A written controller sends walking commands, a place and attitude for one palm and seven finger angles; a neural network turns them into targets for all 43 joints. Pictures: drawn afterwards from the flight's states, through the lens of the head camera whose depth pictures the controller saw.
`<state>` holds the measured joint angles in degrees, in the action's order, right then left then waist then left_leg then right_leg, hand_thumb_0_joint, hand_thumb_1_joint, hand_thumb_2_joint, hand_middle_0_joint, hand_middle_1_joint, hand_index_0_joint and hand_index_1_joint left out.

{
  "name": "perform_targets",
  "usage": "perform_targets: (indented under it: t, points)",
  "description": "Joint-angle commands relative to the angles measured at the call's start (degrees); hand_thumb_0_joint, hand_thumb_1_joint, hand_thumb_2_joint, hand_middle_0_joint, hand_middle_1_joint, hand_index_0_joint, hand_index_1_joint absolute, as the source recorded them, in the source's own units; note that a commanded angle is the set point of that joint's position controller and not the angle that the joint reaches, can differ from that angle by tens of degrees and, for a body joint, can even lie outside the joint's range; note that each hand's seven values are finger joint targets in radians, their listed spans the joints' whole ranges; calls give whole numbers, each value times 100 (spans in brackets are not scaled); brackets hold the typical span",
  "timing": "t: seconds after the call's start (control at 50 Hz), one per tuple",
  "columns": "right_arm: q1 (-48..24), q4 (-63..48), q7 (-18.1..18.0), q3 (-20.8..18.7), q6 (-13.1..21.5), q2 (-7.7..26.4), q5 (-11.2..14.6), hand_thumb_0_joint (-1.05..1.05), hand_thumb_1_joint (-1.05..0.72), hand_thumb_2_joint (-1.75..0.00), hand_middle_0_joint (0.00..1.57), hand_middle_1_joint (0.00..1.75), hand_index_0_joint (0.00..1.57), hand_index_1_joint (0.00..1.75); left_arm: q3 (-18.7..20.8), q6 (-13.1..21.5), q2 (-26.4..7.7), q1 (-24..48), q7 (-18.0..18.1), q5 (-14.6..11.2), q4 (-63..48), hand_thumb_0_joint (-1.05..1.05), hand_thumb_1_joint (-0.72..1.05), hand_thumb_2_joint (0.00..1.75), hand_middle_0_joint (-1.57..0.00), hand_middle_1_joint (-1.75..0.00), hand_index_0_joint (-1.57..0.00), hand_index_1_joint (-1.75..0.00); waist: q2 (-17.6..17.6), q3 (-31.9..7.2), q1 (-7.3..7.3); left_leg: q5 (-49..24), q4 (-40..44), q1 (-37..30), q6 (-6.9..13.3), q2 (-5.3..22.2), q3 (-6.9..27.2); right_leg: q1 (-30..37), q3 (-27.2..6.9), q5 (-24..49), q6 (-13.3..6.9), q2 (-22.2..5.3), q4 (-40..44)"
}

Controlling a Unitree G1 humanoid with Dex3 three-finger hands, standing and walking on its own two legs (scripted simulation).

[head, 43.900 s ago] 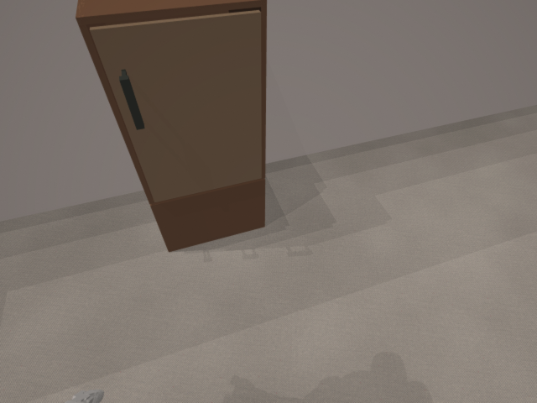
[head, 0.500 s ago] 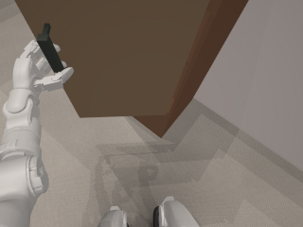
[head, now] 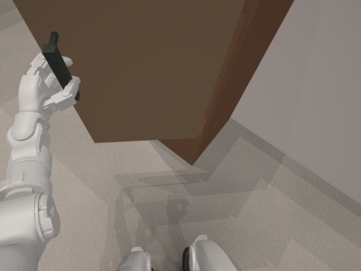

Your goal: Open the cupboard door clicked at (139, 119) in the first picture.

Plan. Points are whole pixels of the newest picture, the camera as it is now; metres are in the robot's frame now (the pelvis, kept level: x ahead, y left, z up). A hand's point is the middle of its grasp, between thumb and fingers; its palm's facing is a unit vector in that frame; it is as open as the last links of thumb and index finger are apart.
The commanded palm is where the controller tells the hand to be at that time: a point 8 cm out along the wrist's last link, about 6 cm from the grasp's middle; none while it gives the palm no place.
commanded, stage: pull the door open along its arc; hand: left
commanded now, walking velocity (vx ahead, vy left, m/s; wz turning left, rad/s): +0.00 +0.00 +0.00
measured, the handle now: (65, 68) +0.54 +0.23 +0.07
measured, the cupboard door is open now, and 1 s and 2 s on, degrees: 44 87 84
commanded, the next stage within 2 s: open thumb and fingers to let go in 0.88 s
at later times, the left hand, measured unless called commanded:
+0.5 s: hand (91, 143) +0.36 +0.15 +0.07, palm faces +0.40 -0.91 +0.07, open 6.8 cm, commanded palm +0.30 +0.19 +0.06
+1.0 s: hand (142, 197) +0.26 +0.06 +0.07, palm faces +0.41 -0.91 -0.01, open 6.8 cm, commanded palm +0.21 +0.10 +0.06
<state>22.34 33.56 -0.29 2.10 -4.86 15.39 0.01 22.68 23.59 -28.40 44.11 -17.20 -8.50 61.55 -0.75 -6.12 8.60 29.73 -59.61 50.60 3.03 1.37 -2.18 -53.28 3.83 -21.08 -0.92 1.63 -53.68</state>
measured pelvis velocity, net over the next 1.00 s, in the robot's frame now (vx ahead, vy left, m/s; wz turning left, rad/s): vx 0.01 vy -0.04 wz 0.07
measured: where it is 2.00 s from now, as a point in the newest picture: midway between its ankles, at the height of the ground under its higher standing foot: outside the picture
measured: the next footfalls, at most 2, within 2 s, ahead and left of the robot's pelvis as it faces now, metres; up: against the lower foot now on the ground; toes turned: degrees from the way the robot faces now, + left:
none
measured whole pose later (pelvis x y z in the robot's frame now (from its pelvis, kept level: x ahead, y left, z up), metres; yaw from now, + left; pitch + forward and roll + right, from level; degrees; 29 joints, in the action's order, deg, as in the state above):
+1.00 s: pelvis +0.01 -0.04 +0.01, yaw +4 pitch +11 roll +0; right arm 12.9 29.6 1.0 0.5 1.1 10.6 -4.0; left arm -13.9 16.4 4.2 -17.0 29.7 5.8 0.3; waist -1.3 -7.6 0.0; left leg 28.8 -55.0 36.7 -0.2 -0.1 0.5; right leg -40.5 6.2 -24.2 -4.0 0.2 -53.9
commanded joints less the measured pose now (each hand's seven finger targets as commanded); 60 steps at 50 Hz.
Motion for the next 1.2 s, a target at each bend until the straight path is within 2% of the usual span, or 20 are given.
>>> perform_targets:
  t: [0.0,0.04,0.1,0.2,0.22,0.24,0.28,0.3,0.36,0.38,0.44,0.48,0.52,0.64,0.7,0.9,0.94,0.96,1.02,1.18]
  points:
    - [701,-516,-17,-406,99,1015,58,0,-90,-90,20,30,20,30,146,412,-1258,1159,-82,-203,-1686,0,90,90,-40,-135,-40,-135,-682,-2905,-332,-3243,836,-1670,-260,-12,463,1987,-159,2039,-56,103,352]
    - [609,-600,5,-420,95,974,104,0,-90,-90,20,30,20,30,0,339,-982,651,-79,-305,-1926,0,90,90,-40,-135,-40,-135,-447,-2695,-369,-3149,933,-1566,-232,-21,398,2166,-155,2098,-46,105,443]
    - [459,-766,30,-441,126,932,150,0,-90,-90,20,30,20,30,-54,274,-795,-247,-57,-419,-2518,0,90,90,-40,-135,-40,-135,-540,-2667,-552,-3371,1043,-1603,-246,-17,345,2376,-155,2257,-59,84,458]
    - [153,-948,55,-460,240,844,184,0,-90,-90,20,30,20,30,-133,218,-398,-1384,93,-602,-3351,0,90,90,-40,-135,-40,-135,-239,-2232,-641,-2994,1212,-1370,-208,-61,221,2673,-172,2292,-46,49,555]
    - [-78,-1011,61,-455,337,647,156,0,-90,-90,20,30,20,30,463,176,-112,-1427,876,-950,-3743,0,90,90,-40,-135,-40,-135,-76,-2128,-1066,-2875,1302,-1202,-289,-90,244,2634,-59,2116,-46,58,589]
    - [-140,-1000,100,-449,419,638,120,0,-90,-90,20,30,20,30,37,118,409,-1778,1271,-840,-3782,0,90,90,-40,-135,-40,-135,-271,-1946,-919,-2760,1334,-1284,-345,-105,210,2491,-40,1955,-33,49,600]
    - [-194,-935,152,-462,519,613,49,0,-90,-90,20,30,20,30,-27,171,647,-2097,1967,-615,-4192,0,90,90,-40,-135,-40,-135,29,-1925,-936,-2757,1296,-1242,-380,-87,245,2476,2,1878,-50,36,527]
    - [-255,-927,179,-460,545,572,0,0,-90,-90,20,30,20,30,-102,192,776,-2240,2294,-444,-4400,0,90,90,-40,-135,-40,-135,-147,-2029,-988,-2816,1286,-1308,-401,-96,227,2500,-30,1938,-57,8,469]
    - [-424,-898,247,-459,562,468,-156,0,-90,-90,20,30,20,30,-617,186,1338,-2323,3202,123,-4888,0,90,90,-40,-135,-40,-135,-193,-2007,-959,-2799,1222,-1402,-426,-90,224,2423,-32,1904,-76,-56,394]
    - [-470,-913,257,-456,563,450,-193,0,-90,-90,20,30,20,30,-786,175,1482,-2401,3486,292,-5029,0,90,90,-40,-135,-40,-135,-14,-1993,-946,-2746,1222,-1390,-411,-85,272,2453,-25,1847,-93,-50,411]
    - [-648,-920,277,-465,542,370,-255,0,-90,-90,20,30,20,30,-1444,69,2103,-2619,4067,701,-5392,0,90,90,-40,-135,-40,-135,22,-2028,-906,-2673,1213,-1517,-398,-92,277,2503,-41,1868,-105,-97,430]
    - [-698,-955,253,-481,520,360,-286,0,-90,-90,20,30,20,30,-1812,10,2306,-2914,4199,939,-5503,0,90,90,-40,-135,-40,-135,213,-1956,-830,-2529,1213,-1564,-349,-94,287,2539,-50,1832,-102,-105,513]
    - [-823,-956,214,-459,500,309,-289,0,-90,-90,20,30,20,30,-2146,-17,2491,-2807,4249,1097,-5730,0,90,90,-40,-135,-40,-135,127,-1810,-786,-2262,1251,-1563,-327,-113,279,2544,-82,1721,-107,-142,562]
    - [-1123,-1047,147,-410,586,186,-296,0,-90,-90,20,30,20,30,-2827,-57,3053,-3677,4274,1086,-6324,0,90,90,-40,-135,-40,-135,76,-1646,-833,-2007,1293,-1658,-303,-157,297,2675,-85,1552,-143,-172,677]
    - [-1234,-1139,146,-383,655,153,-298,0,-90,-90,20,30,20,30,-3153,-131,3271,-4247,4342,1120,-6540,0,90,90,-40,-135,-40,-135,337,-1446,-803,-1828,1293,-1540,-265,-171,306,2721,-118,1477,-118,-199,764]
    - [-1412,-1353,127,-325,881,-3,-352,0,-90,-90,20,30,20,30,-3909,-365,3652,-5737,4633,1590,-7358,0,90,90,-40,-135,-40,-135,439,-1218,-835,-1402,1171,-1324,-235,-246,325,2730,-300,1072,-126,-278,887]
    - [-1415,-1341,104,-305,915,-7,-367,0,-90,-90,20,30,20,30,-3887,-393,3586,-5495,4687,1620,-7481,0,90,90,-40,-135,-40,-135,361,-1164,-786,-1308,1086,-1236,-235,-267,329,2631,-358,989,-108,-314,890]
    - [-1444,-1251,64,-301,915,9,-369,0,-90,-90,20,30,20,30,-3725,-374,3414,-4962,4749,1611,-7392,0,90,90,-40,-135,-40,-135,439,-1037,-683,-1155,1010,-1159,-237,-267,354,2469,-422,755,-83,-339,928]
    - [-1546,-1198,6,-299,946,-35,-379,0,-90,-90,20,30,20,30,-3518,-346,3356,-4954,4794,1517,-7180,0,69,81,-38,-133,-38,-133,548,-1056,-772,-914,941,-1019,-248,-307,349,2510,-628,293,-52,-404,1084]
    - [-1518,-1190,-5,-308,944,-30,-337,0,-90,-90,20,30,20,30,-3417,-328,3279,-5059,4611,1345,-7208,0,13,57,-35,-127,-35,-127,533,-1250,-815,-1051,929,-977,-255,-315,344,2903,-861,723,8,-511,1164]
